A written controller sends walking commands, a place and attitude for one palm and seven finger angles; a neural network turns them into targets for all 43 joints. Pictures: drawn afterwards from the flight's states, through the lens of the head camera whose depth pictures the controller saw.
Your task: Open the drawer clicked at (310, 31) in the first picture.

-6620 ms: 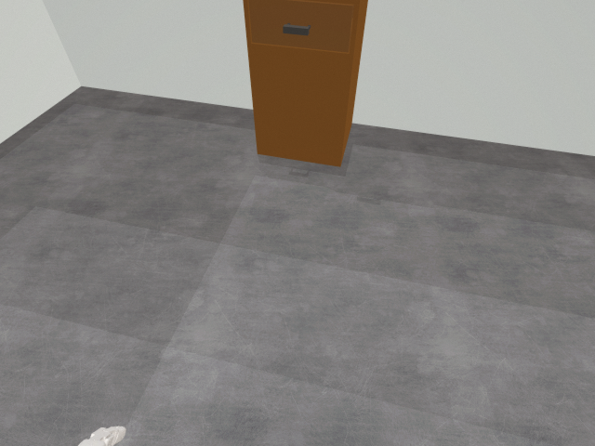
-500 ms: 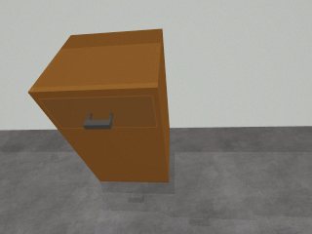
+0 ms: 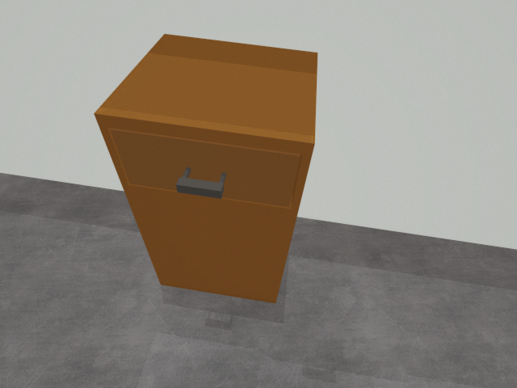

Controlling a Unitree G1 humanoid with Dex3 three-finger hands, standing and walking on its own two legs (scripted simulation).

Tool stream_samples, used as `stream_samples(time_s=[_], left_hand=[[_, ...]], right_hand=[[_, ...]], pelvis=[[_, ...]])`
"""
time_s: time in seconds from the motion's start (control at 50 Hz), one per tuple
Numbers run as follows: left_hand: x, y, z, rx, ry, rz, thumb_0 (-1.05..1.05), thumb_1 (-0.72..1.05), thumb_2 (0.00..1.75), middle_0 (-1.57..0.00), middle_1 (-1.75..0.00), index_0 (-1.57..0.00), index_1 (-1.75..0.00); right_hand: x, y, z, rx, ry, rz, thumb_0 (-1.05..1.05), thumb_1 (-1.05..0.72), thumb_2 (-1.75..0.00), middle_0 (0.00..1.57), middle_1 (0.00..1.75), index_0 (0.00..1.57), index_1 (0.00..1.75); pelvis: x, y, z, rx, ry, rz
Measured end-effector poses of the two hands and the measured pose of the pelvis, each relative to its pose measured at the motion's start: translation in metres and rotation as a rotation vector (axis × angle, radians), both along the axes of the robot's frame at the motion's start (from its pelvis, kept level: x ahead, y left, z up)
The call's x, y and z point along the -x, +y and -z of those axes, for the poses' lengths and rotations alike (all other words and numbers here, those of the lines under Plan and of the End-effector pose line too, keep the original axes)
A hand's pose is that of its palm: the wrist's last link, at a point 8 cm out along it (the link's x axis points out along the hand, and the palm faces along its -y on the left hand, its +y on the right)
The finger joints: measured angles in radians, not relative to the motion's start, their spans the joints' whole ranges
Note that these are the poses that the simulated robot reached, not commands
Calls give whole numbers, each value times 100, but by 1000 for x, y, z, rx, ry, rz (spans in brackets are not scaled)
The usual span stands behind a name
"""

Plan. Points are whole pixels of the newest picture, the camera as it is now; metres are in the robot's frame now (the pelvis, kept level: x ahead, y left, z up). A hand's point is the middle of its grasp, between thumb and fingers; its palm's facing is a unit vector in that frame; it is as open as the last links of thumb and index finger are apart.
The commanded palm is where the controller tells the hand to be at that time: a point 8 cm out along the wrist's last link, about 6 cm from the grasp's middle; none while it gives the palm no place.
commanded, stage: come to a stop and stand still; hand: left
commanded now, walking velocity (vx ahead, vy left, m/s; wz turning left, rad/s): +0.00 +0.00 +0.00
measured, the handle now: (202, 180) +0.56 +0.20 -0.07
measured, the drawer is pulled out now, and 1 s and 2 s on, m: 0.00 0.00 0.00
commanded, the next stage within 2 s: look again from close up in 0.22 s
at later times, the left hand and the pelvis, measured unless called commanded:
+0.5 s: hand out of the picture +0.02 +0.19 -0.17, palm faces -0.02 -0.98 -0.22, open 7.3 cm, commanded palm none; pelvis +0.00 +0.01 +0.00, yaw -1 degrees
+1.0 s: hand out of the picture +0.06 +0.19 -0.15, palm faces -0.06 -0.94 -0.33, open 7.3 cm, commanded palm +0.11 +0.22 -0.06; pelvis +0.01 +0.00 +0.00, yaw -2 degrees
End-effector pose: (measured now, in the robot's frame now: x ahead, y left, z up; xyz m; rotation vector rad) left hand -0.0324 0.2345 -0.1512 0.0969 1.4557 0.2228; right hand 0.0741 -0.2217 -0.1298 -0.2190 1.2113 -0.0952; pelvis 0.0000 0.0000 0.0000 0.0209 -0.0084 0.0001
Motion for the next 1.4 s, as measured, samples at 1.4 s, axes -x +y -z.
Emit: stream_samples(time_s=[1.4], left_hand=[[-143,-34,-122,-949,-788,1118,0,54,75,-24,-54,-24,-54]], right_hand=[[-150,-30,-36,36,-537,-232,1,-91,-90,19,30,19,30]], pelvis=[[26,-27,43,-29,187,22]])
